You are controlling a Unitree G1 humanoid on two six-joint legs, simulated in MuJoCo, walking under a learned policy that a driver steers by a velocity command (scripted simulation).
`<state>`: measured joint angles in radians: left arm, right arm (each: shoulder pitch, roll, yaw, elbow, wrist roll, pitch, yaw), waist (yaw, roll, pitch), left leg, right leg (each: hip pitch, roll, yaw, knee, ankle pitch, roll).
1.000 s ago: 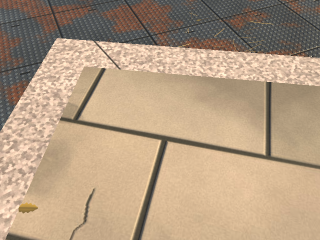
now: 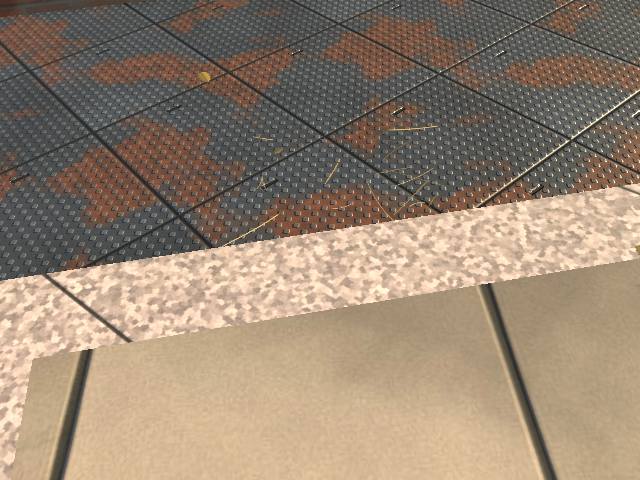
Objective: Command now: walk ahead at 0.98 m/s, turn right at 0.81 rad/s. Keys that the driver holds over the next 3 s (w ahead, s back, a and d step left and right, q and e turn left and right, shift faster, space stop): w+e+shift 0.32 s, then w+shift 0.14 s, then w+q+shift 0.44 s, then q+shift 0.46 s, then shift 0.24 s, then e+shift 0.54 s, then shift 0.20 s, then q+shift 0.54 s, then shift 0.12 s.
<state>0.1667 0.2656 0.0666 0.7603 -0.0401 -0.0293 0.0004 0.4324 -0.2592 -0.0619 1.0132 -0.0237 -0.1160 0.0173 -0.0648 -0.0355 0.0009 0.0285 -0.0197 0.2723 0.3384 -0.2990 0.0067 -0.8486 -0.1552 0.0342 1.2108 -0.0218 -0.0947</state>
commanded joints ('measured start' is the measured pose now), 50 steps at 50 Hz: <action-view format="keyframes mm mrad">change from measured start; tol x32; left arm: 1 13 1 -7 -58 8 -3 -21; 6 -112 44 1 -136 1 -32 -81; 10 497 290 132 -20 -21 19 -49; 50 -245 9 -40 -265 86 -142 -13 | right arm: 1 -157 -106 -4 -115 -5 -23 -25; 29 -649 -46 17 -499 59 -31 14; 36 172 -210 -46 -303 65 20 20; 50 71 -131 -37 -273 64 63 -33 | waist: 1 84 34 182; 10 438 98 -165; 12 86 -390 -251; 16 17 156 -33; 34 -15 -145 -131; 37 2 545 -343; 40 -4 -59 -70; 50 -9 95 33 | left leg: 1 -181 269 -49 -234 237 92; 9 -31 305 33 411 1447 81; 10 -237 197 20 822 1337 55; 11 -592 -23 -83 1263 -158 16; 12 -835 -107 -361 1465 -298 35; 25 -584 82 -254 319 524 -38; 31 -728 37 -205 140 401 88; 35 -103 -28 -207 236 297 177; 37 450 275 -1110 35 -290 419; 50 -471 -59 -599 5 599 127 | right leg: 1 -2 -28 7 -113 138 -3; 9 669 196 -245 -337 -125 -117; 12 1204 -49 758 -776 -427 -436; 20 487 93 366 -994 -216 -229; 28 743 52 193 -1016 -55 -140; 34 1042 -26 37 -602 1089 -55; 35 859 4 -12 -296 1064 -29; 37 99 287 103 368 -489 60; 50 510 272 -48 -619 245 102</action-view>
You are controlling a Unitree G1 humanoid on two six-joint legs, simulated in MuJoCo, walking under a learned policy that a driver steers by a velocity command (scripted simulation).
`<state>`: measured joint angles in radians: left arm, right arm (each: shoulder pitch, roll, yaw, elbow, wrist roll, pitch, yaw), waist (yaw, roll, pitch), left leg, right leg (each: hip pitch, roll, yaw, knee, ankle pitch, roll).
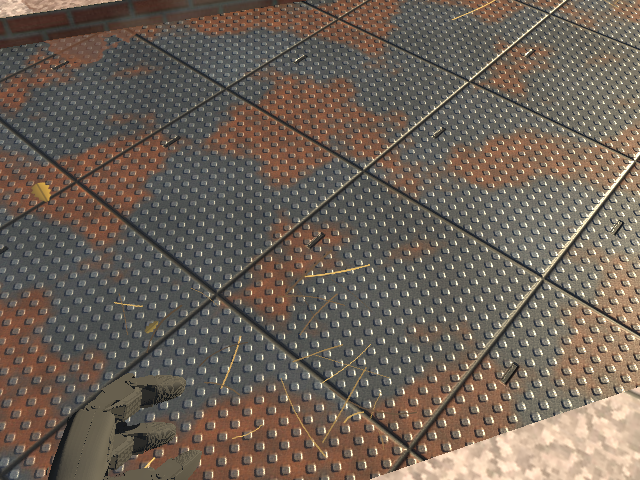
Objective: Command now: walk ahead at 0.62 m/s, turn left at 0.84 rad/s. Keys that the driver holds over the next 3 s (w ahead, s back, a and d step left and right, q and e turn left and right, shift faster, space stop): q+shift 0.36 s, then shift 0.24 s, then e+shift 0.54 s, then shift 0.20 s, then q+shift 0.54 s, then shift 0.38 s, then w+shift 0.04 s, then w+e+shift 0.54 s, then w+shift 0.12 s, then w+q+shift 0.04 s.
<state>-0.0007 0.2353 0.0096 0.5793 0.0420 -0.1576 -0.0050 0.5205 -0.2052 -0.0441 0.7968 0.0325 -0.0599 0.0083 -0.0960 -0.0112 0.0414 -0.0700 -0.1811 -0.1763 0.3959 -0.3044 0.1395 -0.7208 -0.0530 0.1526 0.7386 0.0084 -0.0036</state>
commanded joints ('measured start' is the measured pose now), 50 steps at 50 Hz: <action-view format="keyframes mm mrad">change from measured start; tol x64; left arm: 1 -79 60 30 -94 -6 -15 -11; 50 341 340 141 93 -44 219 6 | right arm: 1 11 -184 -58 -41 15 17 -32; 50 -488 -127 -54 -213 -53 87 -52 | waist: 1 17 86 -32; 50 113 -306 -66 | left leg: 1 -340 90 -183 -21 562 -38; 5 -239 64 -246 334 690 -131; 8 -585 61 -107 1276 -440 -210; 29 -37 560 -310 -63 514 235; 47 -94 517 129 60 472 44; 50 -682 198 314 621 -306 -222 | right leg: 1 434 195 -150 -210 252 6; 7 1183 -426 401 -127 982 -288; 28 47 28 -283 214 -677 35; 46 347 9 -223 1 -436 -2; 50 723 -292 400 -367 404 -297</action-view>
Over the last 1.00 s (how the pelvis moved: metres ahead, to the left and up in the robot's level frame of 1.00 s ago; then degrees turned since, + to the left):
0.87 -0.15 0.01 -7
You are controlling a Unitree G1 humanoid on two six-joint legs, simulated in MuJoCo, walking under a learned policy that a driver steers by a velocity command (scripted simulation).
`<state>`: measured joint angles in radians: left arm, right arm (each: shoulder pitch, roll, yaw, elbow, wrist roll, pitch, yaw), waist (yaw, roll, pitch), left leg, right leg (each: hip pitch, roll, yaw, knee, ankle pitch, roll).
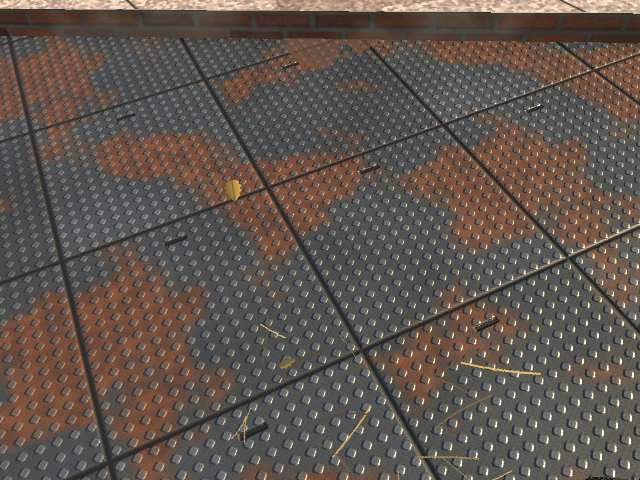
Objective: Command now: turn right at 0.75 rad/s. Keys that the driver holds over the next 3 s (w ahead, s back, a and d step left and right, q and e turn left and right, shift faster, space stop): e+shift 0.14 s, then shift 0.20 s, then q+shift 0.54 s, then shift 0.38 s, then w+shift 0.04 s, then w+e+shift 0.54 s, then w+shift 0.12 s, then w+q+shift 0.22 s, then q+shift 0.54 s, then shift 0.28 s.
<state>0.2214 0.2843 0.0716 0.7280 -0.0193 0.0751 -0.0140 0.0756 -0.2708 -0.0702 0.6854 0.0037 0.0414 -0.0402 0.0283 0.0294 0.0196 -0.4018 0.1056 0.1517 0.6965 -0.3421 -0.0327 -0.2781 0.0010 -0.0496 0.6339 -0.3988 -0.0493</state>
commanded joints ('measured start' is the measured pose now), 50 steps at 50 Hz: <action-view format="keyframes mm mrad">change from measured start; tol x16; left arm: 1 156 275 73 -72 65 -40 9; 5 -29 178 44 -133 -12 -59 44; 50 -143 134 27 -178 62 -110 13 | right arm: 1 -178 -65 -26 -145 -31 -34 -7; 31 214 -223 -45 -63 1 -47 35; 50 172 -272 -75 -110 8 3 -8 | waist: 1 74 -256 -113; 26 -8 -147 -66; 31 -96 225 -115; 34 -43 43 -84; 45 1 181 -163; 48 -63 -270 -129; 50 -88 -166 -45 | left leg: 1 -416 -141 -202 473 -347 -43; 10 -311 -144 -243 415 92 -39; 25 23 -115 -152 -59 11 8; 27 59 -112 -181 -227 171 46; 30 305 162 -633 -296 784 316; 45 154 -27 -711 -278 368 183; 48 -190 -293 -461 182 -332 48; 50 -205 -181 -412 504 -225 -5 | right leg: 1 260 -387 675 -313 751 -354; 5 224 -225 445 -275 640 -170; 26 185 -184 387 -168 775 -177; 29 51 -5 229 61 454 -39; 31 -321 149 137 409 -256 91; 33 -374 92 201 588 -196 111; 46 169 51 150 -243 259 62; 48 243 -334 632 -357 411 -175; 50 78 -354 580 -367 376 -247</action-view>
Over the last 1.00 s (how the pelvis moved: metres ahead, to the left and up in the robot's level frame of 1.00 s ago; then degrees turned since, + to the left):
0.23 -0.04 -0.02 17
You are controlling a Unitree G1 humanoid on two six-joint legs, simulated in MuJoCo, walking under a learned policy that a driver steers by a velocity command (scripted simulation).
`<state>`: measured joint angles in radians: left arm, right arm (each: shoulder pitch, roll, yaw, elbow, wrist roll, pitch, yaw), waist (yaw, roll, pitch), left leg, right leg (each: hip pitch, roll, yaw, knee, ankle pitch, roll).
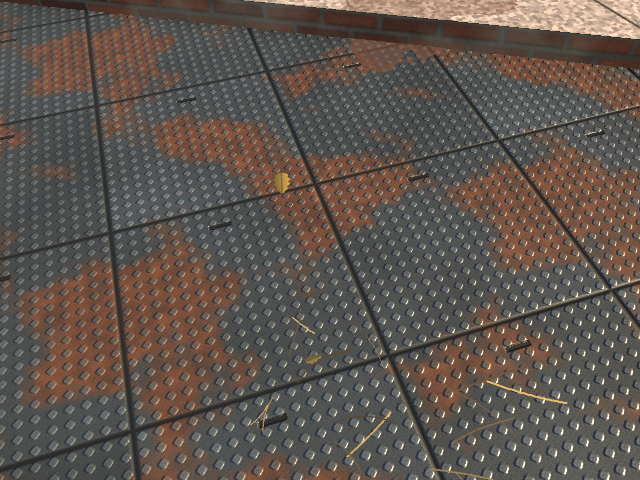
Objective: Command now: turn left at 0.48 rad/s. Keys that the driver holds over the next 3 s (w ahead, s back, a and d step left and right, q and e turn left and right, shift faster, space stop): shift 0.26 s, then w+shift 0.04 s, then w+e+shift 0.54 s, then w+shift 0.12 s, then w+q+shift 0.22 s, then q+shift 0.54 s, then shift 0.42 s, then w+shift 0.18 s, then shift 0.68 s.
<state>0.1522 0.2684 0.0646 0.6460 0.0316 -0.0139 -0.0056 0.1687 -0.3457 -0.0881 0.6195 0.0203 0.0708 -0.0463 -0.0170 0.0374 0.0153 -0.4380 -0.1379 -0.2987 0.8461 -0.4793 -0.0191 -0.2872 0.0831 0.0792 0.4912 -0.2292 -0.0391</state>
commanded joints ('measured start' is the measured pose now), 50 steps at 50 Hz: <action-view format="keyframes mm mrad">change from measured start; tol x32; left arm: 1 -106 116 21 -101 -3 -18 9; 41 -212 69 3 -108 -64 -62 -104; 45 437 235 92 85 -67 -25 -51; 50 269 189 47 107 -50 -62 -24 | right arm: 1 84 -186 -57 -17 -8 -18 -6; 50 125 -82 56 0 58 -224 16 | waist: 1 -48 -117 -20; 44 161 92 -25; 46 139 -419 -159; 48 207 -150 -536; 50 103 34 -175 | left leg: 1 -152 67 56 394 -21 -32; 16 314 79 354 -425 139 37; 20 562 565 -310 -714 -373 295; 34 422 362 478 -710 227 88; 39 538 401 570 -625 363 62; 44 533 412 560 83 1366 62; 45 265 291 573 488 1072 27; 46 -333 170 414 1034 -277 14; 50 -488 255 217 784 4 25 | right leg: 1 59 -359 347 -212 166 -212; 13 144 -273 173 -172 191 -201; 17 -172 -228 245 -224 -497 -127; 21 -698 -102 99 483 -159 -10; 31 -673 -159 53 541 342 29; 42 -306 -39 -248 16 401 -88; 45 500 -89 -105 -89 570 -227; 46 980 -233 79 337 931 -256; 50 600 -403 508 -194 -81 -378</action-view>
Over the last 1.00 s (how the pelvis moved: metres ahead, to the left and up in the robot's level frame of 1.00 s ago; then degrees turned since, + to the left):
0.00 -0.03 0.01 10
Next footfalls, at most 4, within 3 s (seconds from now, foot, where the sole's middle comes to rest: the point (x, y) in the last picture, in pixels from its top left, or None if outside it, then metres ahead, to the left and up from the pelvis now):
0.36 left None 0.00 0.14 -0.77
0.90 right None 0.43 -0.19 -0.89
1.30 left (429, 316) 0.93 -0.24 -0.89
1.80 right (475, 262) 1.11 -0.40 -0.89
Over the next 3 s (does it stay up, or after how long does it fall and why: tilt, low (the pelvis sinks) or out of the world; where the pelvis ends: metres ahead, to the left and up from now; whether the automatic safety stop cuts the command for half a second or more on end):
stays up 1.18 -0.29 -0.12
